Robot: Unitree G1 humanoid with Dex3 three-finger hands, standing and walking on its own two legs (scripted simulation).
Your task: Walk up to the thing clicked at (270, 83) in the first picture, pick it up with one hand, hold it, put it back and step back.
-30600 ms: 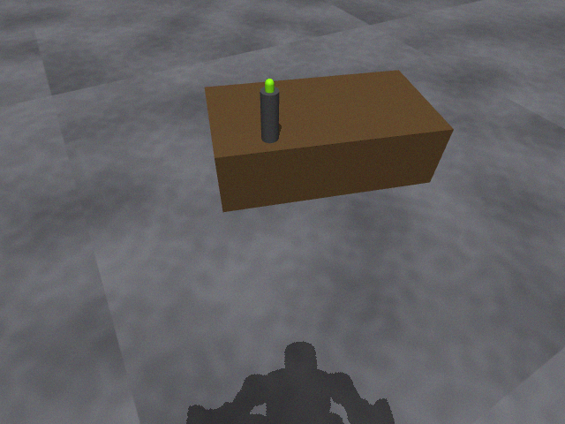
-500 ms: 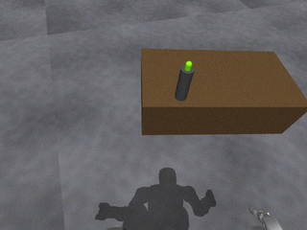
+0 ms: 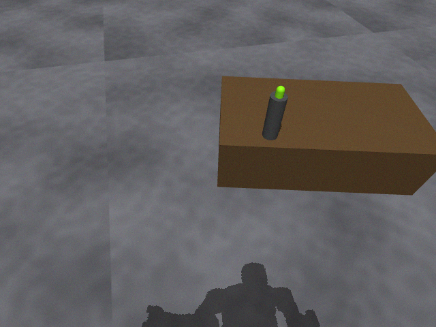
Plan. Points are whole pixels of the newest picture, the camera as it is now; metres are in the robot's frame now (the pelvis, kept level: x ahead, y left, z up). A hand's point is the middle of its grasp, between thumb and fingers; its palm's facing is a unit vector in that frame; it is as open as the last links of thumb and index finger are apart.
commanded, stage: step back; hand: right
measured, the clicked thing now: (275, 112) +1.04 -0.27 -0.29
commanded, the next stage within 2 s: stand in 0.82 s
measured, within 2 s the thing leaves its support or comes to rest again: neither
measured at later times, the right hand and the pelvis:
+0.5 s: hand out of the picture +0.09 -0.24 -0.13, palm faces -0.04 +0.93 -0.36, open 7.4 cm; pelvis +0.01 +0.01 +0.01, yaw +0 degrees
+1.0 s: hand out of the picture +0.13 -0.24 -0.13, palm faces -0.02 +0.94 -0.33, open 7.4 cm; pelvis +0.02 +0.00 +0.02, yaw +0 degrees
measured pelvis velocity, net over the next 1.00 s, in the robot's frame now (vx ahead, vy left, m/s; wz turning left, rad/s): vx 0.02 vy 0.00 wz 0.01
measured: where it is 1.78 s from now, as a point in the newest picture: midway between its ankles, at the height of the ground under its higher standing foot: outside the picture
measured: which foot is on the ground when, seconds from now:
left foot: down 0.00-1.00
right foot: down 0.00-1.00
